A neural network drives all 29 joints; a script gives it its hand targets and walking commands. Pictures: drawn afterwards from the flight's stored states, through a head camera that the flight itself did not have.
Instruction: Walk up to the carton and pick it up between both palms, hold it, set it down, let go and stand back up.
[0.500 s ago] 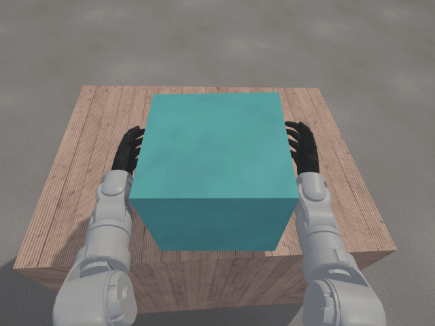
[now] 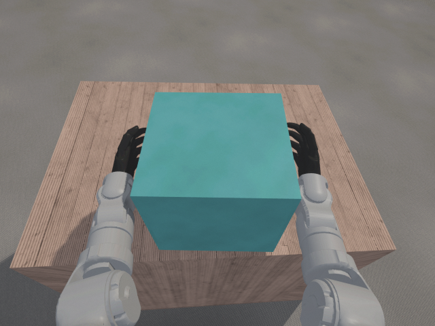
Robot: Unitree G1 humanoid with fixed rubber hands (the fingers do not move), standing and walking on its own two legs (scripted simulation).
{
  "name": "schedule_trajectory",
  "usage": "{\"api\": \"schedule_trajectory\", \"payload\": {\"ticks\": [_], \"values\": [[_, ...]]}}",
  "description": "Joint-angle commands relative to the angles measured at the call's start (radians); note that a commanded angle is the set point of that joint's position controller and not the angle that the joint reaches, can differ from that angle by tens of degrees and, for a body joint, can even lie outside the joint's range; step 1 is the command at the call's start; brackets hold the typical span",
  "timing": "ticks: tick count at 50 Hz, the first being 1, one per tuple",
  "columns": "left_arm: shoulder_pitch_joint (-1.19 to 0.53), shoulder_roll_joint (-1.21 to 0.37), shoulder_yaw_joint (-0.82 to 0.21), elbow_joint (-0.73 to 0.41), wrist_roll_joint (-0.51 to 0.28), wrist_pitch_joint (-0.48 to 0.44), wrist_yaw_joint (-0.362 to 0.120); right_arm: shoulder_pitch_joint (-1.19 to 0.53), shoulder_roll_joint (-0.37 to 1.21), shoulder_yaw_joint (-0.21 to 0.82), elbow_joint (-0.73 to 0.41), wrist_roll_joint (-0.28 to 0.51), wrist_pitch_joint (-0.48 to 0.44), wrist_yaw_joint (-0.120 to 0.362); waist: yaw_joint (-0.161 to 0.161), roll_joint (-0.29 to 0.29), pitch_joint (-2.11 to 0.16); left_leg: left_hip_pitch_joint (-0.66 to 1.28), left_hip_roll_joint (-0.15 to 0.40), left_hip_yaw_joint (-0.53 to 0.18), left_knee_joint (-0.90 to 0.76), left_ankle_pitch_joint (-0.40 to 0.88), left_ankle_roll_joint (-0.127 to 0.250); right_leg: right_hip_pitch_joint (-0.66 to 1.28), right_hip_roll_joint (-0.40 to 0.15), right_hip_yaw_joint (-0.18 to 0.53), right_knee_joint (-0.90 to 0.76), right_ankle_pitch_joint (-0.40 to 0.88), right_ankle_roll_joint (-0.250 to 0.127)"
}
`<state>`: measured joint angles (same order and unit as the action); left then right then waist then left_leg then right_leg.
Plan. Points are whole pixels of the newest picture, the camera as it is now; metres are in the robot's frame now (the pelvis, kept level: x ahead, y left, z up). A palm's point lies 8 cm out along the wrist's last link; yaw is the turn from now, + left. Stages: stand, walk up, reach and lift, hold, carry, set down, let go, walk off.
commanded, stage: set down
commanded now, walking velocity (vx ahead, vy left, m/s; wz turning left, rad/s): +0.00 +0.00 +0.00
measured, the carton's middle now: (216, 175) +0.40 -0.02 +0.01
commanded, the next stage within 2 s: none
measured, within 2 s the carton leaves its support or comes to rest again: rests again in 0.50 s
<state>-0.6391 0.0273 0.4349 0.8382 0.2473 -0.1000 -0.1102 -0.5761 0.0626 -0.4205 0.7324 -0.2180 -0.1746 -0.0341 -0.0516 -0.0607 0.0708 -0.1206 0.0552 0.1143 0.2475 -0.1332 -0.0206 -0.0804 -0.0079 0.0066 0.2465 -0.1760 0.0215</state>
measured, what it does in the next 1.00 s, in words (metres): stands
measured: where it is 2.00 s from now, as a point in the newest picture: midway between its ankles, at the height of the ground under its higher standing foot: outside the picture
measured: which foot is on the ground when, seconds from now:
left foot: down 0.00-1.00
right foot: down 0.00-1.00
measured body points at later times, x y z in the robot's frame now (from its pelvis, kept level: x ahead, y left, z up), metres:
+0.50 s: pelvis -0.01 +0.01 -0.01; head +0.04 +0.02 +0.44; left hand +0.39 +0.19 +0.01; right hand +0.38 -0.17 +0.03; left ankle +0.00 +0.13 -0.75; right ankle -0.03 -0.12 -0.75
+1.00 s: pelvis -0.05 +0.01 -0.03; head -0.02 +0.03 +0.42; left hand +0.36 +0.21 +0.00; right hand +0.35 -0.22 +0.04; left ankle +0.00 +0.13 -0.75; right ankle -0.03 -0.12 -0.75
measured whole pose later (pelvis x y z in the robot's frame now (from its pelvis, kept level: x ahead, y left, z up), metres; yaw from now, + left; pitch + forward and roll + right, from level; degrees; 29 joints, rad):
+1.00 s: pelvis -0.05 +0.01 -0.03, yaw +0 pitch +12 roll +0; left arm -0.73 0.28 -0.09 1.35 -0.26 -0.34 0.04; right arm -0.70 -0.31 0.17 1.14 0.37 -0.20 -0.02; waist -0.05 -0.04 -0.17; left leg -0.59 0.07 0.11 0.60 -0.22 0.00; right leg -0.56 -0.01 0.02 0.62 -0.26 0.02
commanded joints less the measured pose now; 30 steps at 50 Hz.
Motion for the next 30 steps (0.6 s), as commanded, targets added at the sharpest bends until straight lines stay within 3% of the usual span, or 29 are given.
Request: {"api": "schedule_trajectory", "payload": {"ticks": [1, 8, 13, 16, 19, 22, 25, 30], "values": [[-0.380, -0.358, -0.150, 0.018, 0.113, -0.062, -0.072, -0.304, 0.472, 0.310, 0.061, -0.139, -0.057, 0.100, 0.066, 0.043, -0.391, -0.011, -0.071, 0.023, 0.027, 0.213, 0.031, 0.085, -0.005, -0.060, 0.071, 0.468, 0.051], [-0.363, -0.287, -0.121, 0.048, 0.115, -0.085, -0.054, -0.289, 0.407, 0.305, 0.082, -0.122, -0.080, 0.092, 0.075, 0.042, -0.398, -0.026, -0.069, 0.019, 0.039, 0.234, 0.031, 0.080, -0.005, -0.055, 0.082, 0.488, 0.050], [-0.382, -0.010, -0.055, 0.082, 0.089, -0.114, 0.028, -0.294, 0.098, 0.223, 0.155, -0.037, -0.094, 0.035, 0.079, 0.063, -0.429, -0.004, -0.063, 0.016, 0.060, 0.273, 0.020, 0.030, 0.005, -0.047, 0.077, 0.450, 0.037], [-0.417, 0.182, -0.096, 0.107, -0.020, -0.130, 0.104, -0.353, -0.113, 0.286, 0.213, 0.127, -0.112, -0.024, 0.085, 0.077, -0.469, -0.039, -0.063, 0.017, 0.092, 0.270, 0.010, -0.012, 0.021, -0.031, 0.090, 0.447, 0.028], [-0.514, 0.232, -0.193, 0.161, -0.154, -0.184, 0.152, -0.441, -0.166, 0.363, 0.269, 0.270, -0.141, -0.056, 0.064, 0.096, -0.597, -0.094, -0.067, 0.005, 0.160, 0.272, -0.008, -0.061, 0.038, -0.011, 0.129, 0.474, 0.023], [-0.553, 0.292, -0.258, 0.225, -0.281, -0.270, 0.176, -0.494, -0.206, 0.411, 0.243, 0.370, -0.181, -0.069, 0.066, 0.075, -0.793, -0.117, -0.052, -0.011, 0.246, 0.323, -0.013, -0.111, 0.043, 0.007, 0.189, 0.525, 0.021], [-0.505, 0.328, -0.314, 0.268, -0.354, -0.318, 0.175, -0.464, -0.293, 0.458, 0.223, 0.458, -0.201, -0.072, 0.057, 0.070, -0.899, -0.079, -0.032, -0.048, 0.310, 0.457, -0.030, -0.142, 0.061, -0.006, 0.233, 0.609, 0.013], [-0.535, 0.351, -0.411, 0.374, -0.432, -0.289, 0.150, -0.487, -0.427, 0.508, 0.346, 0.565, -0.157, -0.071, 0.031, 0.097, -0.736, 0.002, -0.007, -0.088, 0.341, 0.437, -0.058, -0.349, 0.087, -0.052, 0.206, 0.349, -0.017]]}}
